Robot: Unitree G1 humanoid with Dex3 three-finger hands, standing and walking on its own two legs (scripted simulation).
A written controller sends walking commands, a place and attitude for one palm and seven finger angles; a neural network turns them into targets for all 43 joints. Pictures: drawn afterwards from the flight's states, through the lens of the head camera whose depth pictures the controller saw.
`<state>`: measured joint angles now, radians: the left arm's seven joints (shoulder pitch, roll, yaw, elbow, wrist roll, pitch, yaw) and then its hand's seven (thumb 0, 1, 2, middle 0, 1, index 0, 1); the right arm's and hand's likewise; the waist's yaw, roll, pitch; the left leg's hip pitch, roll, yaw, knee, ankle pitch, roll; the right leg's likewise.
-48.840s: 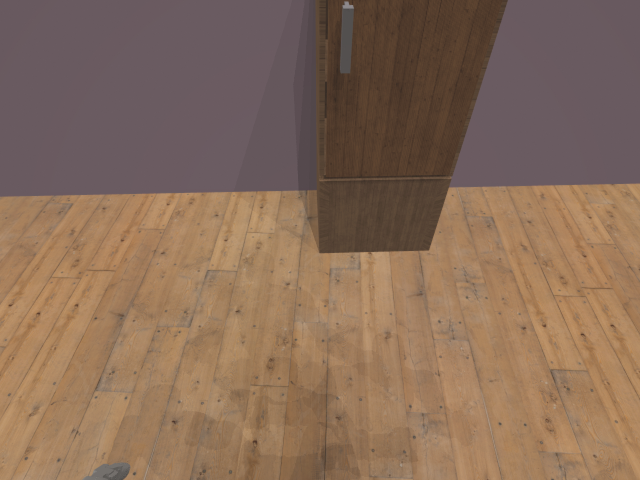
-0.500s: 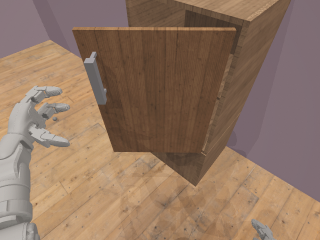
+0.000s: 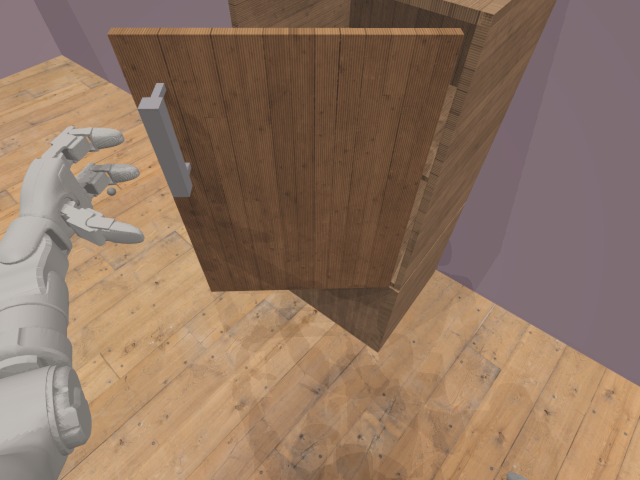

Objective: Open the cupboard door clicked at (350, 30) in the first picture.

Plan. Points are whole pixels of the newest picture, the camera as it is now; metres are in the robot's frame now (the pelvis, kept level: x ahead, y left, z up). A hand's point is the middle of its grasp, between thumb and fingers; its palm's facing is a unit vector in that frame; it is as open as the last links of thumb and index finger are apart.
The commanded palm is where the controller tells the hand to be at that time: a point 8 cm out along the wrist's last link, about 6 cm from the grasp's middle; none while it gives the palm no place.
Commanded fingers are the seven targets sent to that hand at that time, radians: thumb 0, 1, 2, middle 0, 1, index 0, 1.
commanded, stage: move the hooked fingers beside the handle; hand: left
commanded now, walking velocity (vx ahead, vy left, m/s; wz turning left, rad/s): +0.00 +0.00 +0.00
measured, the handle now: (171, 142) +0.54 +0.21 +0.12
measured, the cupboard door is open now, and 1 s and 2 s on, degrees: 40 40 40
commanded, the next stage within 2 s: slide the fingers in behind the handle in 1.30 s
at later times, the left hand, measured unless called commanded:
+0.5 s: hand (125, 159) +0.48 +0.25 +0.14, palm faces +0.03 -1.00 +0.00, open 14.0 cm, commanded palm +0.46 +0.31 +0.13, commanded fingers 0.00 -0.50 0.30 -0.30 -1.20 -0.30 -1.20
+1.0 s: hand (130, 158) +0.49 +0.25 +0.14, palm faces +0.02 -1.00 +0.00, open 14.0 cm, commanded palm +0.46 +0.31 +0.13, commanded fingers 0.00 -0.50 0.30 -0.30 -1.20 -0.30 -1.20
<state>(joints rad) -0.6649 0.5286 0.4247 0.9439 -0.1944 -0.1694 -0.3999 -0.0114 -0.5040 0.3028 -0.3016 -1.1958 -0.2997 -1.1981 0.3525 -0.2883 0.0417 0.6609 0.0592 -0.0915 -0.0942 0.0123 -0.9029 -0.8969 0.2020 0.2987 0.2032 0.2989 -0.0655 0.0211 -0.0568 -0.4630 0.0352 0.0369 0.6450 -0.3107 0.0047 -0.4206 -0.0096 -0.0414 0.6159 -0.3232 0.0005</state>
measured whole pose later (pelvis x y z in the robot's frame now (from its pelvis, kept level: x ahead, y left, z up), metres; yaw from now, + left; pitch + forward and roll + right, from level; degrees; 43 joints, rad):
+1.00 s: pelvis +0.01 +0.00 -0.01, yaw -1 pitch +14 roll -2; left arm -0.86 0.63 0.47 1.13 -0.13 -0.23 -0.41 -0.01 -0.50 0.30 -0.30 -1.20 -0.30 -1.20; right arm 0.41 -0.28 0.03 0.64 0.04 0.04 -0.06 0.01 -0.90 -0.90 0.20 0.30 0.20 0.30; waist -0.13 0.02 -0.09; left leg -0.61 0.06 0.04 0.73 -0.36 0.01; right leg -0.55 0.01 -0.03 0.66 -0.35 0.00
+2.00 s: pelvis +0.00 +0.00 -0.01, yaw -1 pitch +13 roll -2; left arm -0.86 0.53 0.41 1.11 -0.13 -0.23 -0.31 -0.01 -0.50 0.30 -0.30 -1.20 -0.30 -1.20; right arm 0.40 -0.27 0.04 0.64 0.03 0.03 -0.05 0.01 -0.90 -0.90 0.20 0.30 0.20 0.30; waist -0.12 0.03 -0.09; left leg -0.61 0.05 0.03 0.75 -0.36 0.01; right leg -0.56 0.01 -0.04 0.69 -0.35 0.00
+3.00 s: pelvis +0.00 +0.00 -0.01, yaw +0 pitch +13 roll -2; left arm -0.94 0.47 0.34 1.15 -0.13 -0.26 -0.20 -0.01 -0.50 0.30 -0.31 -1.21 -0.30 -1.21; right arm 0.40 -0.27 0.03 0.68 0.03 0.00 -0.04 0.01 -0.90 -0.90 0.20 0.30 0.20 0.30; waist -0.12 0.03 -0.08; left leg -0.63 0.05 0.02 0.76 -0.35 0.00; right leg -0.58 0.00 -0.05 0.71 -0.36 0.00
